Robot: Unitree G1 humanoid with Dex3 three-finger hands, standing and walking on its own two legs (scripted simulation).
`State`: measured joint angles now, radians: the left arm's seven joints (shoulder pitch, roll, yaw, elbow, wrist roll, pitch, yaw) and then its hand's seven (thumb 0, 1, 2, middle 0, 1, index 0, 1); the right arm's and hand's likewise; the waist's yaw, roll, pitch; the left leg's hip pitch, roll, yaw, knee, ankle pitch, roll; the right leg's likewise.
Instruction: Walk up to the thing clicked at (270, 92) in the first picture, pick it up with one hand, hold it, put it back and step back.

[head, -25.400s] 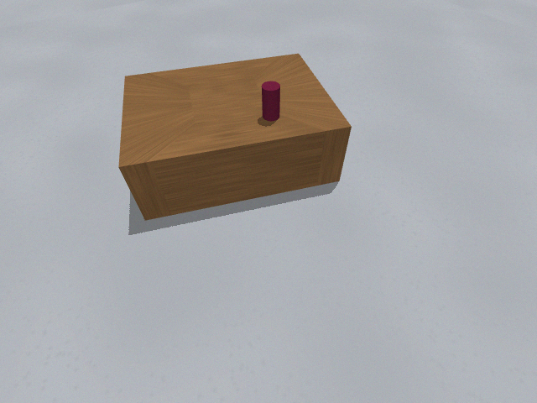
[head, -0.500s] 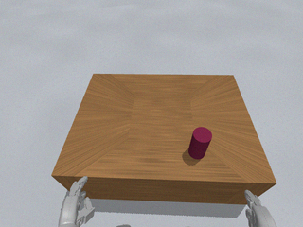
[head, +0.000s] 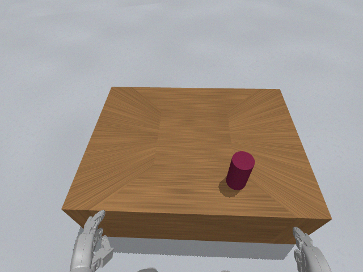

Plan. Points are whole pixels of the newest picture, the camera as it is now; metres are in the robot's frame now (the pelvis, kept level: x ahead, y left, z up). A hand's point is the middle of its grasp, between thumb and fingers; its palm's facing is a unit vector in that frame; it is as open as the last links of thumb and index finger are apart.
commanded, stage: home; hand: right
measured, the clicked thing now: (239, 171) +0.52 -0.18 -0.27
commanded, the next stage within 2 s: stand in 0.80 s
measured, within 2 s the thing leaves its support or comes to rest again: neither
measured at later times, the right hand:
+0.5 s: hand out of the picture +0.11 -0.24 -0.10, palm faces +0.00 +0.94 -0.34, open 17.5 cm
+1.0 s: hand out of the picture +0.04 -0.25 -0.09, palm faces -0.02 +0.93 -0.36, open 17.0 cm
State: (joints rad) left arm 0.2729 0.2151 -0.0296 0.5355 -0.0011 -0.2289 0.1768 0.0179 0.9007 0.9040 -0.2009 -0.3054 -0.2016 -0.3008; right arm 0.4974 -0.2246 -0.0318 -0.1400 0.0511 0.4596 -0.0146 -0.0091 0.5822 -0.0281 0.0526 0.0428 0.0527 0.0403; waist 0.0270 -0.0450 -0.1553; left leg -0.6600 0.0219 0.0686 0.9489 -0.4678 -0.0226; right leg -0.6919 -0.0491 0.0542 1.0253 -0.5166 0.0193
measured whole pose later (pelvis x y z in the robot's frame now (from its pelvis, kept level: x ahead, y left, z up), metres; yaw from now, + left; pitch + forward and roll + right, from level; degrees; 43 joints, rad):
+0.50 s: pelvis +0.00 -0.01 +0.03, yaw +0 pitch +1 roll +0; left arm 0.19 0.31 0.04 0.86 0.07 -0.04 0.00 0.01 0.90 0.90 -0.20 -0.31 -0.20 -0.30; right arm 0.24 -0.32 -0.04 0.70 -0.05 0.04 -0.02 -0.01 0.55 -0.04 0.06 0.05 0.06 0.04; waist -0.01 0.02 0.01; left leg -0.39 0.06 0.03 0.76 -0.39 -0.04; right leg -0.39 -0.01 0.00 0.78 -0.41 0.00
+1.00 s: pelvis -0.01 -0.01 +0.06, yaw +1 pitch -4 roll -1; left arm 0.15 0.31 0.02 1.12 0.04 0.00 0.00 0.01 0.91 0.90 -0.20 -0.31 -0.20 -0.30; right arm 0.19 -0.31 -0.01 1.09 -0.03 -0.01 -0.02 0.00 0.48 -0.10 0.09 0.10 0.09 0.09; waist -0.01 -0.01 0.05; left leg -0.15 0.07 0.02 0.44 -0.22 -0.04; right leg -0.12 0.00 -0.01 0.41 -0.22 0.00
